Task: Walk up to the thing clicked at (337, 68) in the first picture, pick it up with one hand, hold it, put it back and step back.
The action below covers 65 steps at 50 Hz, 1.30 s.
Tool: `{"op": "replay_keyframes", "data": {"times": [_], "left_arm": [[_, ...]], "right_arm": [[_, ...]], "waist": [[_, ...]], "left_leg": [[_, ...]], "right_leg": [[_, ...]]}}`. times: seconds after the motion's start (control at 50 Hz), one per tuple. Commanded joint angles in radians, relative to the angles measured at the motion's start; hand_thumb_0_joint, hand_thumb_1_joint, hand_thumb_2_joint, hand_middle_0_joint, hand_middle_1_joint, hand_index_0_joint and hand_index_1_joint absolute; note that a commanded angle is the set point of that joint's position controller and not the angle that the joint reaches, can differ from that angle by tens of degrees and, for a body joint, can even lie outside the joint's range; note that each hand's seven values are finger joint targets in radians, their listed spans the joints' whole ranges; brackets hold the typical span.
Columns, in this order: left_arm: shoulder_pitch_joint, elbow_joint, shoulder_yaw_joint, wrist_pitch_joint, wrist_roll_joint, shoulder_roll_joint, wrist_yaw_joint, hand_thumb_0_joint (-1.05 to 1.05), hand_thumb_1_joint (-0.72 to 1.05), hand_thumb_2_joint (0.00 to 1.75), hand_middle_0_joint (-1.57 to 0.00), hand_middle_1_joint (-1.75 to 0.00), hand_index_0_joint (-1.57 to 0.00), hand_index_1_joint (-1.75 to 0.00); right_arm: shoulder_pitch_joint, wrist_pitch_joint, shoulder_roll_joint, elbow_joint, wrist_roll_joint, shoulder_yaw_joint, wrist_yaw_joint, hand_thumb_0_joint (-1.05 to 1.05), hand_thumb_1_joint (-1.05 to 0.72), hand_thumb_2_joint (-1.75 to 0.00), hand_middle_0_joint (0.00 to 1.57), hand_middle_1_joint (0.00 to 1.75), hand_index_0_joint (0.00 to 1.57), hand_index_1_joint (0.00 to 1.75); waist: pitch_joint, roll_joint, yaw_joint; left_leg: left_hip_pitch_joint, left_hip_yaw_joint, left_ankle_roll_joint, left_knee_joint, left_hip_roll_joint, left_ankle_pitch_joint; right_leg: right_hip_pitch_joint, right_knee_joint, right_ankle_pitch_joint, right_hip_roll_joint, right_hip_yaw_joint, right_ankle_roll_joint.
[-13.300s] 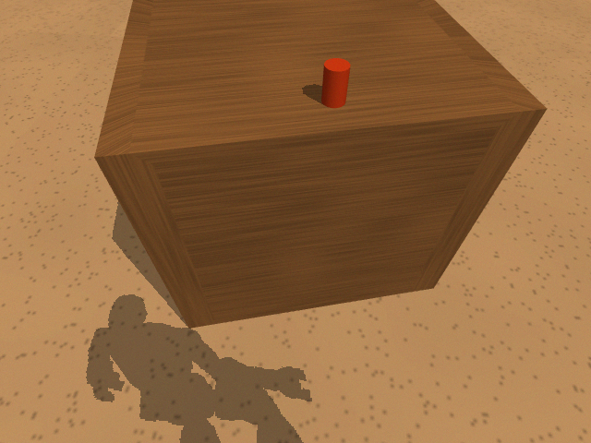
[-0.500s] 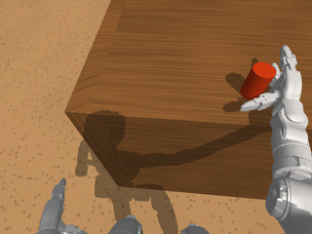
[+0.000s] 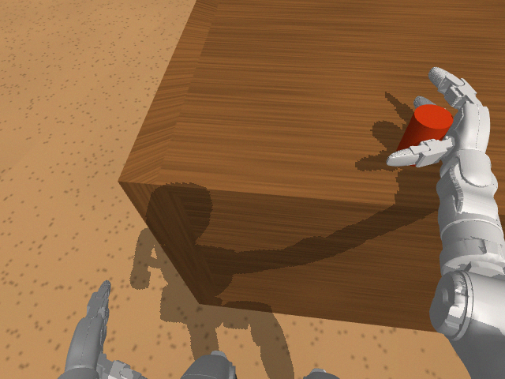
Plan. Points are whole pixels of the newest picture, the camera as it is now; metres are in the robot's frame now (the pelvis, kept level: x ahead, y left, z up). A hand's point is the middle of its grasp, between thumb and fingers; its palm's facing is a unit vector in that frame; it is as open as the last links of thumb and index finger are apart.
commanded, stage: close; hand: right
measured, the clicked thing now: (422, 136) +0.46 -0.21 +0.10
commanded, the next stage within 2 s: settle in 0.40 s
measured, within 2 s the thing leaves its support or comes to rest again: leaves its support in 0.68 s
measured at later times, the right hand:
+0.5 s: hand (426, 132) +0.47 -0.22 +0.11, palm faces +0.18 +0.98 +0.00, open 8.1 cm
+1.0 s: hand (431, 110) +0.47 -0.21 +0.15, palm faces +0.19 +0.98 +0.01, open 7.6 cm
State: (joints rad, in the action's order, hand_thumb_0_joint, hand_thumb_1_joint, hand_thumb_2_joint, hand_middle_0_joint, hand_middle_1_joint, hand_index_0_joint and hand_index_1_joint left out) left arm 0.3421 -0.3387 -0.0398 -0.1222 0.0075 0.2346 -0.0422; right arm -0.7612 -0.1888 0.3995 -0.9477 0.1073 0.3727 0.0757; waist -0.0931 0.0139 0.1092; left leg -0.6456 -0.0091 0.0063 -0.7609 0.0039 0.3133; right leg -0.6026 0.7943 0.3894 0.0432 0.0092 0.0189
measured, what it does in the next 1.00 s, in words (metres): stands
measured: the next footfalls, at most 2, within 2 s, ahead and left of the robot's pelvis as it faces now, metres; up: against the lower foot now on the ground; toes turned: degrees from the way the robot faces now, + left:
none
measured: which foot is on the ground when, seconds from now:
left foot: down 0.00-1.00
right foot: down 0.00-1.00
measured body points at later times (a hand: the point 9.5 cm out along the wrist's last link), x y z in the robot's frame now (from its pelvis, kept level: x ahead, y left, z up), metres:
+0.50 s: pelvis +0.01 -0.01 +0.00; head +0.07 -0.02 +0.44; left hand +0.16 +0.25 -0.06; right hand +0.45 -0.27 +0.11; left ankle +0.03 +0.12 -0.71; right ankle +0.00 -0.13 -0.71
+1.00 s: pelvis +0.01 +0.00 +0.01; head +0.05 +0.00 +0.46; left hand +0.16 +0.26 -0.05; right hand +0.45 -0.26 +0.15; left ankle +0.03 +0.12 -0.71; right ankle +0.00 -0.13 -0.71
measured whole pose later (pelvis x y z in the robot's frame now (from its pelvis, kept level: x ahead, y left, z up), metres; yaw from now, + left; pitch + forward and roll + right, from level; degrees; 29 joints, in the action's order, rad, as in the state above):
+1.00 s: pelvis +0.01 +0.00 +0.01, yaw +0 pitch +9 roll +0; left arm 0.32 -0.41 -0.05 -0.09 0.02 0.24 -0.05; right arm -0.73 -0.12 0.37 -0.86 0.13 0.34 0.06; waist -0.09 -0.01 0.08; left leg -0.55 -0.01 0.01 -0.70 0.01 0.31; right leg -0.50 0.73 0.38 0.03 0.01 0.01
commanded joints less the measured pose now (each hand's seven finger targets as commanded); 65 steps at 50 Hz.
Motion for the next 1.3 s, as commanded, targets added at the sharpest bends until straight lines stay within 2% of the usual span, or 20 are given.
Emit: {"op": "replay_keyframes", "data": {"times": [0.0,0.08,0.12,0.16,0.2,0.24,0.3,0.38,0.42,0.54,0.6,0.66,0.74,0.78,0.84,0.94,1.04,1.12,1.22,1.28], "left_arm": [[-0.046,0.112,-0.083,-0.045,-0.005,0.134,-0.001,0.00,-0.55,0.06,-0.05,-0.06,-0.05,-0.05],[-0.143,0.177,-0.091,-0.060,-0.004,0.147,-0.005,0.00,-0.57,0.07,-0.05,-0.05,-0.04,-0.05],[-0.127,0.237,-0.144,-0.059,-0.004,0.220,-0.020,0.00,-0.57,0.07,-0.05,-0.05,-0.04,-0.05],[0.020,0.211,-0.114,-0.041,-0.001,0.184,-0.013,0.00,-0.56,0.07,-0.05,-0.05,-0.04,-0.05],[0.109,0.135,-0.068,-0.018,0.006,0.115,-0.001,0.00,-0.56,0.06,-0.05,-0.05,-0.04,-0.05],[-0.022,0.199,-0.060,-0.030,0.005,0.110,-0.007,0.00,-0.57,0.06,-0.05,-0.05,-0.04,-0.05],[0.032,0.069,-0.060,-0.022,-0.002,0.088,0.004,0.00,-0.55,0.06,-0.05,-0.05,-0.05,-0.05],[-0.031,0.113,-0.098,-0.036,-0.012,0.145,0.001,0.00,-0.56,0.06,-0.05,-0.05,-0.05,-0.06],[-0.044,0.139,-0.152,-0.036,-0.005,0.212,-0.008,0.00,-0.56,0.06,-0.05,-0.05,-0.05,-0.06],[0.015,0.166,-0.034,-0.021,0.006,0.090,0.007,0.00,-0.59,0.08,-0.06,-0.06,-0.05,-0.07],[-0.025,0.155,-0.114,-0.021,0.004,0.171,-0.008,0.00,-0.57,0.07,-0.06,-0.06,-0.06,-0.07],[-0.026,0.116,-0.087,-0.027,0.001,0.137,-0.006,0.00,-0.56,0.06,-0.06,-0.06,-0.06,-0.07],[-0.040,0.105,-0.101,-0.025,0.002,0.155,-0.014,0.00,-0.56,0.06,-0.06,-0.06,-0.06,-0.06],[-0.032,0.080,-0.070,-0.025,0.006,0.119,-0.010,0.00,-0.56,0.06,-0.06,-0.06,-0.06,-0.06],[-0.082,0.128,-0.119,-0.024,0.009,0.186,-0.022,0.00,-0.56,0.06,-0.06,-0.05,-0.05,-0.06],[-0.102,0.116,-0.037,-0.027,0.016,0.098,-0.020,0.00,-0.56,0.06,-0.06,-0.05,-0.05,-0.06],[-0.067,0.068,-0.121,-0.028,0.014,0.183,-0.029,0.00,-0.55,0.06,-0.06,-0.06,-0.05,-0.06],[-0.088,0.082,-0.048,-0.033,0.020,0.102,-0.023,0.00,-0.56,0.06,-0.06,-0.06,-0.05,-0.06],[-0.056,0.048,-0.128,-0.028,0.016,0.193,-0.034,0.00,-0.57,0.07,-0.05,-0.05,-0.05,-0.06],[-0.076,0.034,-0.068,-0.029,0.018,0.124,-0.024,0.00,-0.57,0.07,-0.05,-0.05,-0.05,-0.06]], "right_arm": [[-0.355,-0.051,0.156,0.178,0.016,-0.010,0.000,0.00,0.46,-0.23,0.76,0.49,0.77,0.49],[-0.380,-0.078,0.136,0.199,0.016,-0.029,-0.005,0.00,0.41,-0.33,0.84,0.59,0.85,0.59],[-0.454,-0.100,0.242,0.329,0.016,0.020,-0.015,0.00,0.33,-0.40,0.87,0.64,0.88,0.64],[-0.389,-0.101,0.309,0.365,0.018,0.074,-0.024,0.00,0.19,-0.52,0.94,0.74,0.95,0.75],[-0.206,-0.073,0.168,0.178,0.030,0.031,-0.010,0.00,0.13,-0.57,1.01,0.80,1.01,0.81],[-0.418,-0.101,0.240,0.390,0.033,0.046,-0.013,0.00,0.03,-0.57,1.08,0.82,1.07,0.82],[-0.293,-0.080,0.149,0.205,0.018,-0.004,-0.008,0.00,-0.07,-0.65,1.15,0.90,1.14,0.90],[-0.379,-0.085,0.127,0.292,0.006,-0.057,0.005,0.00,-0.22,-0.75,1.22,0.98,1.21,0.99],[-0.329,-0.073,0.181,0.222,0.014,0.000,0.002,0.00,-0.33,-0.83,1.27,1.05,1.26,1.05],[-0.316,-0.071,0.165,0.262,0.036,0.009,0.015,0.00,-0.45,-1.11,1.27,1.24,1.28,1.24],[-0.421,-0.083,0.280,0.359,0.021,0.057,0.000,0.00,-0.47,-1.16,1.29,1.28,1.30,1.28],[-0.406,-0.068,0.153,0.303,0.028,-0.024,-0.006,0.00,-0.51,-1.23,1.32,1.34,1.33,1.34],[-0.449,-0.057,0.249,0.347,0.019,0.019,-0.022,0.00,-0.44,-1.24,1.33,1.36,1.35,1.37],[-0.429,-0.044,0.189,0.340,0.030,-0.009,-0.020,0.00,-0.43,-1.26,1.32,1.37,1.34,1.37],[-0.438,-0.027,0.257,0.367,0.028,0.021,-0.022,0.00,-0.44,-1.28,1.34,1.40,1.36,1.40],[-0.446,0.002,0.186,0.319,0.038,-0.016,-0.022,0.00,-0.45,-1.26,1.35,1.39,1.37,1.39],[-0.452,0.027,0.253,0.359,0.034,0.007,-0.019,0.00,-0.40,-1.25,1.33,1.38,1.35,1.38],[-0.512,0.038,0.195,0.390,0.044,-0.030,-0.015,0.00,-0.40,-1.26,1.31,1.37,1.34,1.38],[-0.504,0.064,0.256,0.368,0.035,0.002,-0.023,0.00,-0.44,-1.28,1.33,1.39,1.35,1.39],[-0.504,0.077,0.228,0.359,0.036,-0.008,-0.020,0.00,-0.47,-1.29,1.34,1.40,1.36,1.40]], "waist": [[-0.320,-0.104,-0.025],[-0.342,-0.002,-0.009],[-0.498,-0.016,-0.011],[-0.510,-0.050,-0.033],[-0.333,0.014,-0.011],[-0.418,-0.060,-0.020],[-0.236,-0.087,-0.006],[-0.359,-0.145,0.011],[-0.358,-0.059,0.021],[-0.413,-0.040,-0.022],[-0.450,-0.094,-0.024],[-0.312,-0.089,-0.014],[-0.387,-0.097,-0.034],[-0.377,-0.076,-0.031],[-0.440,-0.050,-0.036],[-0.334,-0.015,-0.041],[-0.338,-0.065,-0.033],[-0.374,-0.055,-0.032],[-0.395,-0.069,-0.033],[-0.340,-0.073,-0.051]], "left_leg": [[0.174,-0.004,-0.008,0.078,-0.012,-0.212],[0.204,-0.001,-0.002,0.083,-0.015,-0.176],[0.269,-0.008,-0.001,0.068,-0.017,-0.258],[0.329,-0.008,0.001,0.060,-0.013,-0.362],[0.290,-0.005,0.003,0.079,-0.011,-0.351],[0.294,0.000,0.001,0.074,-0.007,-0.328],[0.150,-0.004,-0.010,0.069,-0.013,-0.236],[0.142,-0.005,-0.012,0.056,-0.017,-0.272],[0.157,-0.014,-0.006,0.061,-0.020,-0.276],[0.269,-0.023,-0.007,0.060,-0.016,-0.351],[0.263,-0.005,-0.009,0.062,-0.006,-0.336],[0.190,-0.017,-0.011,0.088,-0.015,-0.245],[0.268,-0.007,-0.009,0.097,-0.009,-0.286],[0.295,-0.002,-0.007,0.104,-0.005,-0.308],[0.350,-0.004,-0.004,0.107,-0.003,-0.330],[0.310,-0.011,0.001,0.144,-0.006,-0.242],[0.295,-0.010,-0.001,0.154,-0.004,-0.257],[0.322,-0.011,-0.002,0.154,-0.004,-0.305],[0.327,-0.017,-0.006,0.145,-0.004,-0.383],[0.335,-0.012,-0.005,0.164,0.001,-0.346]], "right_leg": [[0.131,-0.095,-0.240,-0.029,0.003,-0.025],[0.102,-0.092,-0.189,-0.024,-0.003,-0.036],[0.199,-0.087,-0.287,-0.021,-0.009,-0.031],[0.234,-0.080,-0.385,-0.033,0.004,-0.028],[0.142,-0.092,-0.335,-0.040,0.008,-0.035],[0.175,-0.099,-0.326,-0.032,0.007,-0.032],[0.129,-0.096,-0.287,-0.027,0.002,-0.024],[0.229,-0.069,-0.391,-0.017,-0.008,-0.016],[0.212,-0.070,-0.363,-0.017,-0.015,-0.021],[0.205,-0.088,-0.420,-0.027,-0.009,-0.018],[0.227,-0.094,-0.370,-0.031,0.001,-0.022],[0.214,-0.115,-0.315,-0.024,-0.008,-0.020],[0.225,-0.112,-0.320,-0.032,0.004,-0.023],[0.212,-0.121,-0.317,-0.037,0.008,-0.027],[0.224,-0.133,-0.326,-0.036,0.007,-0.028],[0.216,-0.164,-0.254,-0.032,0.006,-0.035],[0.262,-0.177,-0.271,-0.034,0.008,-0.032],[0.292,-0.172,-0.320,-0.035,0.006,-0.030],[0.341,-0.175,-0.431,-0.032,0.002,-0.021],[0.293,-0.184,-0.371,-0.039,0.010,-0.025]]}}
